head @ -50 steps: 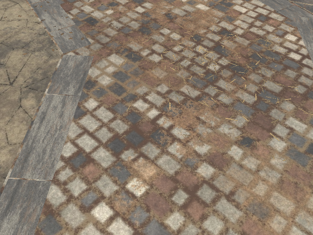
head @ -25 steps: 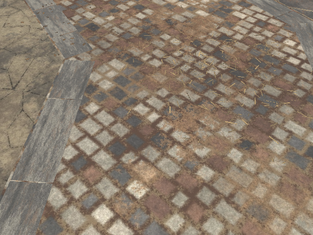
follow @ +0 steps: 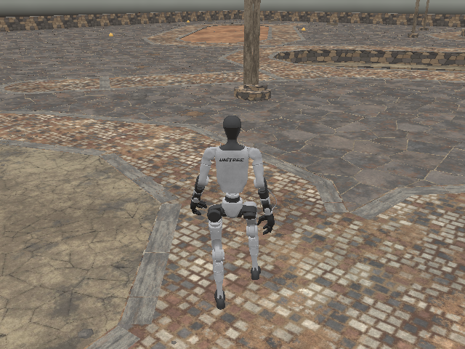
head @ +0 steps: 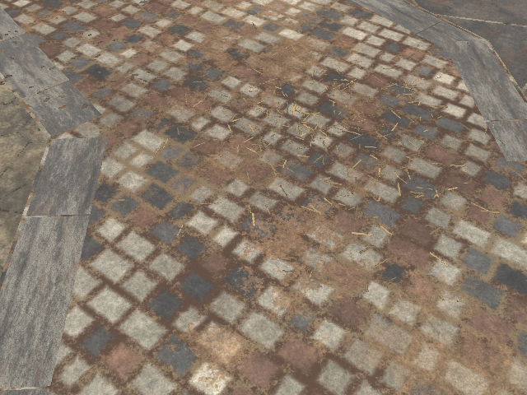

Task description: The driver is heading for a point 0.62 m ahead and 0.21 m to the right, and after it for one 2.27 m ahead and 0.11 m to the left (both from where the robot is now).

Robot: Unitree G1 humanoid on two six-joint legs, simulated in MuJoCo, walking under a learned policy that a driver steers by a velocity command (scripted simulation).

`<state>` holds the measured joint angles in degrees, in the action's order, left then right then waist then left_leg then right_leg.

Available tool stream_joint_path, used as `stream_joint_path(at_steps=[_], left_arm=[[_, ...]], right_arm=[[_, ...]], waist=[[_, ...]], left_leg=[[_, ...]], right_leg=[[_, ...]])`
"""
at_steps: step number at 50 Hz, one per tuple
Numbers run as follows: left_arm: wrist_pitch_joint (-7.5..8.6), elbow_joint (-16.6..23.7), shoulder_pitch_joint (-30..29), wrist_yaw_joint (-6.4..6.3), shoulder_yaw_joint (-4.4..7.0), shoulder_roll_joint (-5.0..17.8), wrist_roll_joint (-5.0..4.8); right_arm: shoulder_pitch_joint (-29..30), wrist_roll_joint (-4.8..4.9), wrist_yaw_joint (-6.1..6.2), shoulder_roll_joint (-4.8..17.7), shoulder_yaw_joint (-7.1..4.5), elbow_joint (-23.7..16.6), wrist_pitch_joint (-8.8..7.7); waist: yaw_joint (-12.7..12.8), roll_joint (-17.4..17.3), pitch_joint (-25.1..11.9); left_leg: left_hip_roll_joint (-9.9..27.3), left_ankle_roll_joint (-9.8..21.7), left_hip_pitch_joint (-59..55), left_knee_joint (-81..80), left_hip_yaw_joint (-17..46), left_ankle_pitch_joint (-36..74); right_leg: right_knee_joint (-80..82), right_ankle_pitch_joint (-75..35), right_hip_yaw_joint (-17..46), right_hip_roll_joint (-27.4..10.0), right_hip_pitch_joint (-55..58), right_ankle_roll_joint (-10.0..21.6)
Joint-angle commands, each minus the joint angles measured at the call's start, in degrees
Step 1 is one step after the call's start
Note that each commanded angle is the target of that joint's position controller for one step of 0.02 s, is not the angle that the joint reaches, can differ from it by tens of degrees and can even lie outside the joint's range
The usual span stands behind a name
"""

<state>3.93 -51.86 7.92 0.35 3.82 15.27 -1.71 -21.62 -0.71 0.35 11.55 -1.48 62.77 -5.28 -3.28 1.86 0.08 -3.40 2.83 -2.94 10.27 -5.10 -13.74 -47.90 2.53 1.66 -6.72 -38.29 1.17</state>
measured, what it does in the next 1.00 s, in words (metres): walks ahead, turning right: right foot, then left foot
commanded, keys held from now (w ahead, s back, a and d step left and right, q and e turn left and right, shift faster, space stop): w+e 0.68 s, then q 0.32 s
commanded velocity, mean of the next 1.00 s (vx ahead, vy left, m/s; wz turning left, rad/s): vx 0.42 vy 0.00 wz -0.35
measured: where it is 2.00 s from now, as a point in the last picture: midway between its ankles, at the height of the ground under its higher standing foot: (306, 357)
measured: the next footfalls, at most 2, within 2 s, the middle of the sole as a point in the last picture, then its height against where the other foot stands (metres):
right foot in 0.20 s outside the picture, level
left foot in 0.70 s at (270, 353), level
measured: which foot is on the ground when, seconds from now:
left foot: down 0.00-0.22, up 0.24-0.68, down 0.70-1.00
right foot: up 0.00-0.18, down 0.20-0.72, up 0.74-1.00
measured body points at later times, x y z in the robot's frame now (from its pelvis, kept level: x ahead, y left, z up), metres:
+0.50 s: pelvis +0.29 -0.08 +0.00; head +0.31 -0.10 +0.45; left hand +0.41 +0.17 -0.12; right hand +0.40 -0.39 -0.10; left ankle +0.49 +0.08 -0.68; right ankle +0.26 -0.14 -0.74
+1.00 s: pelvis +0.53 -0.10 +0.00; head +0.58 -0.11 +0.45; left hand +0.79 +0.07 -0.10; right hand +0.48 -0.38 -0.13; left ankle +0.59 -0.01 -0.74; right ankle +0.54 -0.26 -0.71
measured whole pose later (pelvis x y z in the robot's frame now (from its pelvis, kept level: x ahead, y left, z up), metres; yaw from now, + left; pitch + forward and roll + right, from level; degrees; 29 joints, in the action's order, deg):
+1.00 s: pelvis +0.53 -0.10 +0.00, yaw -21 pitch +2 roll +0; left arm 1.4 -41.2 6.0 -2.2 2.6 15.6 0.0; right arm -14.2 0.5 -0.6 15.4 -2.7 51.0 -2.8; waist -3.3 1.0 3.3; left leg -3.3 2.1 14.9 21.5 4.3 -8.3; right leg -42.2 17.4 5.0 -0.2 -28.1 -3.2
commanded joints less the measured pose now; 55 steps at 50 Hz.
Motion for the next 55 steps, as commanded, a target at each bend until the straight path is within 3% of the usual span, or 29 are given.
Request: stream_joint_path(at_steps=[1, 5, 7, 9, 10, 11, 12, 13, 14, 15, 17, 19, 22, 26, 30, 33, 34, 35, 36, 37, 38, 39, 40, 41, 43, 45, 48, 52, 55], left_arm=[[0.45, 5.41, -7.94, 0.89, -0.69, 0.83, 0.08], [0.56, 8.42, -12.35, 2.59, -1.08, 0.88, 0.04], [0.59, 9.45, -11.22, 3.38, -0.42, 2.45, 0.16], [0.22, 7.74, -0.83, 3.69, 1.71, 6.26, 0.05], [-0.14, 5.37, 8.66, 3.15, 3.63, 9.55, -0.16], [-0.7, 4.55, 16.24, 1.97, 5.42, 15.58, 0.22], [-0.53, 5.21, 15.44, 1.85, 4.71, 15.4, 0.15], [-0.05, 5.18, 14.52, 1.72, 3.43, 11.18, 0.83], [0.51, 5.7, 11.1, 1.59, 2.83, 9.11, 1.1], [1.0, 6.77, 6.56, 1.84, 2.24, 7.5, 1.22], [1.34, 8.6, 1.74, 1.81, 1.48, 5.58, 1.92], [1.39, 8.65, 2.52, 1.28, 1.64, 6.63, 1.3], [1.34, 8.23, 6.43, -0.13, 2.29, 9.07, 1.06], [0.59, 7.49, 10.19, -0.89, 2.49, 9.52, 0.6], [-0.1, 6.38, 13.21, -1.17, 2.45, 8.8, 0.12], [-0.9, 6.97, 12.86, -1.74, 2.71, 9.26, 0.59], [-1.11, 7.54, 12.06, -1.71, 2.41, 8.45, 0.66], [-1.05, 8.18, 11.44, -1.52, 1.37, 5.78, 1.25], [-0.71, 9.16, 16.26, -1.57, 0.43, 2.76, 1.16], [-0.34, 8.19, 23.09, -1.6, -0.22, 2.3, 0.51], [-0.3, 6.96, 21.85, -1.67, 0.7, 7.34, 0.08], [-0.58, 7.73, 15.98, -1.76, 1.03, 8.8, 0.39], [-0.72, 9.07, 11.77, -1.88, 1.06, 8.63, 1.59], [-0.87, 10.06, 9.12, -1.98, 1.27, 8.26, 2.58], [-1.05, 10.96, 8.98, -1.88, 0.36, 4.29, 2.7], [-1.21, 11.48, 8.2, -2.2, -0.3, 2.67, 2.17], [-2.24, 11.83, 5.66, -2.88, 0.08, 4.82, 1.53], [-3.4, 13.59, 0.32, -3.07, 0.38, 5.49, 1.44], [-2.3, 13.24, 2.45, -2.63, 1.08, 6.37, 1.41]], right_arm=[[0.08, 0.24, 0.83, 10.26, -1.72, -2.58, -0.71], [-1.86, 0.88, 0.76, 10.53, -2.0, -2.14, 0.23], [-0.44, 0.87, 0.92, 12.24, -2.49, -3.11, 0.95], [1.22, 0.44, 1.41, 13.65, -2.9, -4.57, 2.11], [1.6, 0.31, 1.66, 13.5, -2.63, -5.59, 2.43], [-1.55, -0.47, 1.16, 9.37, -1.24, -8.01, 1.48], [-2.74, 0.0, -0.03, 4.87, 0.47, -9.17, -1.17], [4.67, 2.29, -0.86, 10.6, -1.18, -11.16, -3.45], [8.56, 3.47, -0.93, 11.94, -1.42, -12.92, -4.47], [9.55, 2.69, -0.41, 11.58, -1.63, -12.79, -4.71], [7.35, 1.34, 0.19, 11.76, -2.52, -12.53, -3.04], [7.48, 0.34, 0.41, 10.11, -2.55, -13.49, -1.54], [15.08, -0.52, 0.94, 9.53, -2.49, -16.74, -0.88], [23.36, 0.21, 0.29, 7.78, -1.76, -19.71, -1.59], [26.95, 1.05, -0.68, 9.81, -2.05, -22.1, -2.28], [24.4, 1.3, -1.28, 11.96, -2.73, -22.14, -3.26], [19.54, 1.15, -1.1, 12.98, -3.35, -20.89, -3.57], [12.19, -0.19, -0.85, 15.18, -4.11, -19.57, -3.9], [4.51, -1.98, -0.55, 19.73, -5.17, -18.85, -3.8], [0.73, -0.79, -1.2, 18.98, -5.47, -15.91, -2.76], [2.93, 0.66, -1.67, 13.59, -3.91, -16.94, -2.48], [6.98, 0.68, -1.85, 10.95, -3.05, -17.97, -1.99], [10.86, 0.41, -2.13, 9.97, -2.33, -18.41, -1.57], [12.51, 0.42, -2.2, 8.64, -1.74, -18.38, -1.41], [12.68, 0.21, -2.15, 8.72, -1.52, -17.04, -0.98], [12.45, 0.17, -1.47, 12.77, -2.79, -16.49, -0.17], [12.08, 1.38, -0.5, 16.52, -4.28, -16.67, 1.57], [11.1, 2.34, 0.31, 15.35, -4.41, -16.38, 3.36], [12.86, 2.76, 1.2, 13.85, -4.13, -17.41, 4.54]], waist=[[-0.48, -4.54, 7.54], [-0.61, -3.93, 8.45], [1.53, -5.64, 5.9], [7.64, -8.14, -1.58], [12.21, -6.95, -6.69], [11.86, 4.17, -14.44], [8.59, 10.41, -21.73], [10.78, 6.9, -17.01], [9.43, 4.08, -9.74], [6.48, -2.38, -5.06], [2.25, -1.78, -2.39], [1.31, -0.88, -1.07], [3.3, -0.2, 1.42], [6.65, 2.07, 1.67], [7.67, 2.73, 1.01], [5.52, 4.89, -0.09], [2.95, 5.33, -2.2], [-0.5, 4.1, -8.32], [-0.4, -5.68, -17.76], [1.17, -21.36, -22.19], [0.55, -13.77, -16.32], [0.3, -7.96, -10.33], [1.65, -4.33, -6.17], [2.6, -3.9, -4.31], [4.47, -6.93, -4.45], [4.7, -8.99, -6.38], [4.07, -8.91, -8.29], [3.06, -9.54, -5.14], [5.7, -9.36, -3.8]], left_leg=[[15.69, 6.86, 6.5, -7.14, 3.38, 13.67], [18.03, 5.66, -0.87, -3.64, -0.55, 20.34], [18.77, 4.52, -4.05, 2.96, -2.6, 38.88], [18.1, 2.85, -4.0, 19.19, -4.72, 57.52], [15.9, 0.97, 3.53, 32.91, -5.6, 54.17], [10.01, -2.27, 25.52, 55.26, -5.94, 28.97], [-0.83, -3.43, 40.65, 70.66, 4.63, -16.86], [2.93, -1.32, 47.03, 73.74, 12.14, -14.81], [5.67, 0.12, 48.39, 70.86, 11.05, -9.87], [8.12, 0.21, 45.39, 65.24, 10.69, -5.97], [10.86, -0.73, 37.2, 58.06, 11.12, -3.27], [11.01, -2.77, 35.43, 52.58, 9.86, -1.93], [9.48, -5.57, 38.05, 39.94, 8.64, 8.09], [5.68, -5.83, 33.12, 23.29, 7.77, 21.0], [4.56, -4.97, 32.51, 17.29, 9.92, 19.51], [3.96, -3.11, 28.5, 15.11, 9.98, 11.31], [3.63, -1.64, 21.77, 12.92, 8.82, 10.88], [7.8, 1.41, 10.63, 14.32, 10.91, 13.55], [19.56, 8.72, -10.27, 16.63, 26.71, 19.19], [27.74, 15.92, -18.45, 11.84, 46.07, 20.43], [26.13, 14.48, -13.91, 10.98, 43.94, 19.41], [23.5, 12.62, -6.72, 11.85, 34.49, 25.93], [20.7, 11.82, 0.79, 11.27, 28.1, 35.09], [18.46, 11.12, 5.55, 10.71, 24.26, 41.26], [14.66, 10.21, 10.41, 9.64, 20.21, 47.61], [14.03, 11.03, 12.23, 9.32, 18.62, 51.69], [14.07, 10.47, 13.66, 8.5, 19.51, 43.53], [12.92, 8.64, 16.16, 8.54, 23.45, 24.46], [9.7, 5.12, 18.34, 12.6, 26.23, 14.13]], right_leg=[[7.4, -6.39, -1.75, 0.97, -1.23, 0.3], [12.69, -4.19, -3.2, 2.13, -1.4, 2.96], [13.14, 0.91, -6.1, 4.86, 3.17, 5.02], [12.73, 4.86, -9.08, 9.56, 16.84, 7.46], [14.84, 4.05, -6.92, 10.61, 31.53, 9.49], [16.2, 11.06, 16.6, -2.72, 53.75, 16.71], [29.53, 21.4, 47.53, -13.67, 63.15, 24.46], [32.9, 22.21, 43.89, -11.77, 60.26, 20.61], [33.31, 17.89, 34.82, -9.79, 52.03, 18.12], [34.31, 11.15, 27.86, -7.15, 41.97, 16.67], [36.27, 3.52, 20.57, -3.48, 30.09, 15.2], [37.69, -0.05, 17.19, -2.19, 24.71, 15.66], [38.57, -0.78, 14.08, -0.13, 22.02, 14.97], [36.82, 3.07, 12.32, 2.44, 21.13, 11.21], [31.59, 4.68, 17.66, 0.08, 28.4, 10.34], [25.63, 0.14, 22.12, -1.71, 32.96, 9.63], [21.78, -3.22, 21.85, -0.02, 32.49, 8.58], [11.07, -7.15, 17.98, 3.2, 30.6, 6.53], [-7.34, 2.36, 11.31, 10.02, 16.0, 2.02], [-22.15, 32.66, 8.22, 14.34, 3.46, -0.9], [-27.55, 32.41, 11.76, 11.39, -0.49, -1.17], [-28.83, 29.18, 9.84, 9.62, -0.71, -1.84], [-25.33, 26.5, 6.58, 7.24, 0.25, -2.41], [-20.29, 24.51, 5.26, 4.9, 2.13, -2.58], [-9.54, 22.42, 3.37, 4.23, 8.45, -3.33], [-0.89, 20.25, 1.41, 5.88, 13.24, -4.54], [5.26, 13.11, 1.15, 7.88, 17.53, -4.8], [11.53, 11.57, 2.69, 8.85, 19.17, -4.16], [26.09, 3.13, 2.7, 8.02, 27.07, -2.09]])
Keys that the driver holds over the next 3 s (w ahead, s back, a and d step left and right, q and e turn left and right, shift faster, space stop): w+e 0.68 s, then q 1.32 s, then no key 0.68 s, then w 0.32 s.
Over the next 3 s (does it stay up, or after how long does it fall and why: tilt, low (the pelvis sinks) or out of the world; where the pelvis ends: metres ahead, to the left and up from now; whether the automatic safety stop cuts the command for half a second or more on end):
stays up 0.64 -0.11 -0.01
